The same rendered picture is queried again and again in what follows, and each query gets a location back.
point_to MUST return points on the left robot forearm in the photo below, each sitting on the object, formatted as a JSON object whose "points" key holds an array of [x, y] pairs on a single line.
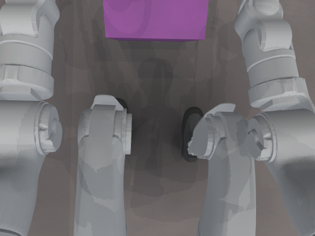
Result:
{"points": [[26, 49]]}

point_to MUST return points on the right robot forearm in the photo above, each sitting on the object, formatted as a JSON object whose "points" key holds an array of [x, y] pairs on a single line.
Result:
{"points": [[270, 58]]}

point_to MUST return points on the robot shin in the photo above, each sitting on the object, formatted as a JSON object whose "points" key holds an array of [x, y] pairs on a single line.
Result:
{"points": [[193, 147], [84, 121]]}

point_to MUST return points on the robot right shin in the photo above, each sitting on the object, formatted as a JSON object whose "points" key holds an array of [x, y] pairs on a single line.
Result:
{"points": [[193, 147]]}

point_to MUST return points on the robot left shin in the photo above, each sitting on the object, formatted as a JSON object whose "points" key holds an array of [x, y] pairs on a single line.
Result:
{"points": [[84, 121]]}

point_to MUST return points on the carton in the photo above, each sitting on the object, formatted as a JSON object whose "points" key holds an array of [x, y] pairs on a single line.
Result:
{"points": [[155, 20]]}

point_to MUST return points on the left robot upper arm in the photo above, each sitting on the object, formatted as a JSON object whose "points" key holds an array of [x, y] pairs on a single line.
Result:
{"points": [[29, 130]]}

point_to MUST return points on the right robot upper arm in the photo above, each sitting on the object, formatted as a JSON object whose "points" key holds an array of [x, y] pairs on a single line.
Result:
{"points": [[285, 142]]}

